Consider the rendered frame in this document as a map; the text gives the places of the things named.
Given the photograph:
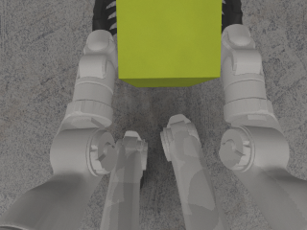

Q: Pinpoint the right robot upper arm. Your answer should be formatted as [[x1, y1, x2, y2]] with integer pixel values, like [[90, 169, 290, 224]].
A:
[[219, 125, 307, 230]]

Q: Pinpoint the robot right forearm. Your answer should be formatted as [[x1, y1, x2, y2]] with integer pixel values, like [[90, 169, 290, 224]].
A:
[[221, 24, 285, 137]]

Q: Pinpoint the right robot hand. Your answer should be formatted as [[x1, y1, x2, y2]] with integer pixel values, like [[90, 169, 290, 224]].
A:
[[221, 0, 243, 34]]

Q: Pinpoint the left robot shin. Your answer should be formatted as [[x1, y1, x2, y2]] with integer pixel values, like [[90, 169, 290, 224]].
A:
[[115, 130, 143, 178]]

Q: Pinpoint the right robot shin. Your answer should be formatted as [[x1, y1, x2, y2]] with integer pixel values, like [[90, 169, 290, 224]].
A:
[[166, 114, 201, 145]]

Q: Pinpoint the left robot upper arm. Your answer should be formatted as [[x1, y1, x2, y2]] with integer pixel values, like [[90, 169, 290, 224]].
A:
[[0, 127, 118, 230]]

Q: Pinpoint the left robot hand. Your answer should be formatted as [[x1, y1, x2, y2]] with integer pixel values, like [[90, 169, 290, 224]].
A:
[[92, 0, 117, 36]]

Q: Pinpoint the robot left forearm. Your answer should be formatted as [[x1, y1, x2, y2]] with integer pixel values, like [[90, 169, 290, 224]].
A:
[[50, 30, 118, 163]]

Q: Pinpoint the robot shin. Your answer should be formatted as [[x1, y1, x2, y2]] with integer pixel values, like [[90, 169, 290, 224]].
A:
[[115, 130, 143, 178], [166, 114, 201, 145]]

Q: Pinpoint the carton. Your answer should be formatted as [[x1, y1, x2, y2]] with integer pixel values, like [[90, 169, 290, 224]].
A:
[[116, 0, 223, 87]]

